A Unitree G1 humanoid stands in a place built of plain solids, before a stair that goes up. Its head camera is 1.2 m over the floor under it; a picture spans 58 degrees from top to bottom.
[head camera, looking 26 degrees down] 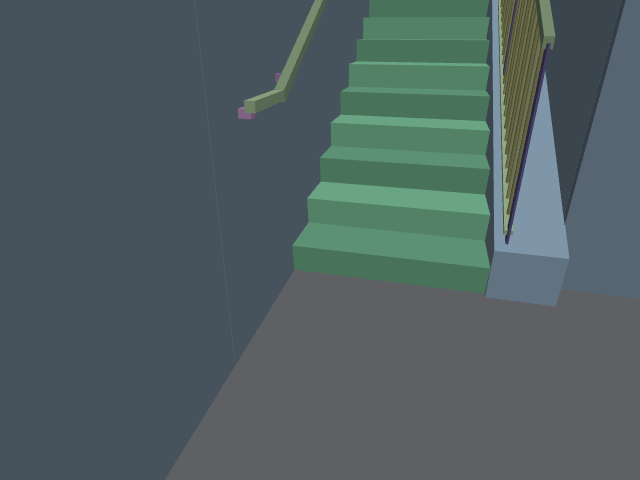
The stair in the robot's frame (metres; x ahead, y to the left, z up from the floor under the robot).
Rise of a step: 0.16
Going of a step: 0.29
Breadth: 1.00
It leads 14 degrees to the right of straight ahead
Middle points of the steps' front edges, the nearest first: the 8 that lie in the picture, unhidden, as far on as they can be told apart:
1.94 -0.34 0.16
2.22 -0.41 0.32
2.51 -0.48 0.48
2.79 -0.56 0.64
3.08 -0.63 0.80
3.37 -0.70 0.96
3.65 -0.77 1.12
3.94 -0.85 1.28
